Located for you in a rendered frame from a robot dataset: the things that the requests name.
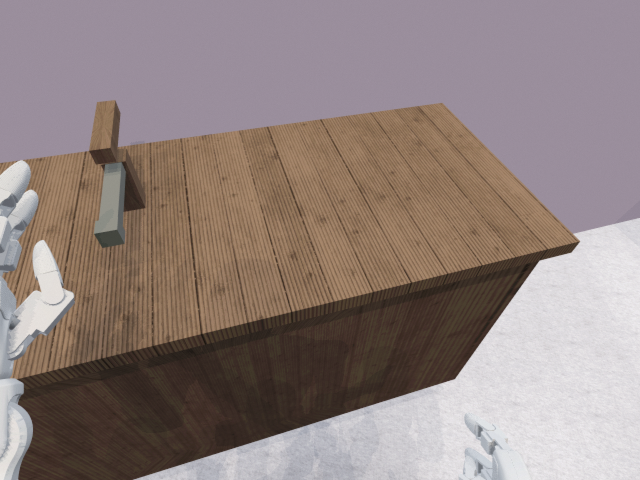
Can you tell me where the left robot forearm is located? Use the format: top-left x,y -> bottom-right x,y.
0,378 -> 33,480

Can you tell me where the counter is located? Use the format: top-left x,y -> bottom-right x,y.
0,100 -> 580,480

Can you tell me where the tap lever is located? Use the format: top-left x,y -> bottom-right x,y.
94,162 -> 126,248

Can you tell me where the right robot hand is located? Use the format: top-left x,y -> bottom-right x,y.
459,413 -> 532,480

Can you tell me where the left robot hand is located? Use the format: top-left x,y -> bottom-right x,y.
0,160 -> 75,379

